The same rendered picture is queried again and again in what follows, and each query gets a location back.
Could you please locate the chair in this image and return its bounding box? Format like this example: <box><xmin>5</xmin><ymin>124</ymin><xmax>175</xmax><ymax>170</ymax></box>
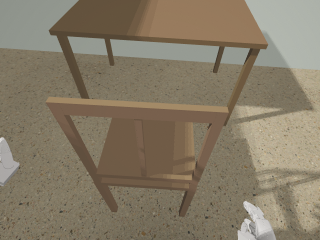
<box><xmin>45</xmin><ymin>97</ymin><xmax>229</xmax><ymax>217</ymax></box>

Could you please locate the robot left hand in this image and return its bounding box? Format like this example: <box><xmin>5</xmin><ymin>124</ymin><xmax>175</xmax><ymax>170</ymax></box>
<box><xmin>0</xmin><ymin>137</ymin><xmax>20</xmax><ymax>186</ymax></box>

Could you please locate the table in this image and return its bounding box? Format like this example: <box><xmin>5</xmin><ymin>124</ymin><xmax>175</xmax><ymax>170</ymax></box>
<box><xmin>49</xmin><ymin>0</ymin><xmax>268</xmax><ymax>126</ymax></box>

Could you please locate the robot right hand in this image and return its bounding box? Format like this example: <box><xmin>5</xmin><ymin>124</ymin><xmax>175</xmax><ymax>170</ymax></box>
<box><xmin>237</xmin><ymin>201</ymin><xmax>276</xmax><ymax>240</ymax></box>

